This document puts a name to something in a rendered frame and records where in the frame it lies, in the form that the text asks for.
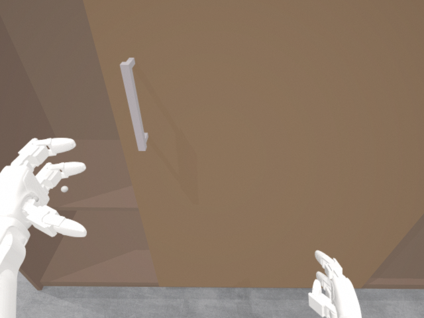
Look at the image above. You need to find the wardrobe door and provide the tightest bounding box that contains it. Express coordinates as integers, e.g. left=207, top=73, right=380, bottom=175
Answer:
left=370, top=214, right=424, bottom=278
left=83, top=0, right=424, bottom=288

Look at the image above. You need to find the left robot hand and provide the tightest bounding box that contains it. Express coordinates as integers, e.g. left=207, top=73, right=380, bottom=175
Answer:
left=0, top=138, right=87, bottom=237

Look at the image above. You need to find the robot left forearm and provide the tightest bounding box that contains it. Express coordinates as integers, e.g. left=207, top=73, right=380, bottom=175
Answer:
left=0, top=216, right=30, bottom=318

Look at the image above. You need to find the right robot hand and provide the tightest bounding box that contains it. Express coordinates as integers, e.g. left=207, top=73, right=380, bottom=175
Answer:
left=308, top=250, right=362, bottom=318

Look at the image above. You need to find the handle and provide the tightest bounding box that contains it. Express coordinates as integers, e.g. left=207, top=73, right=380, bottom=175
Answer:
left=120, top=58, right=148, bottom=151

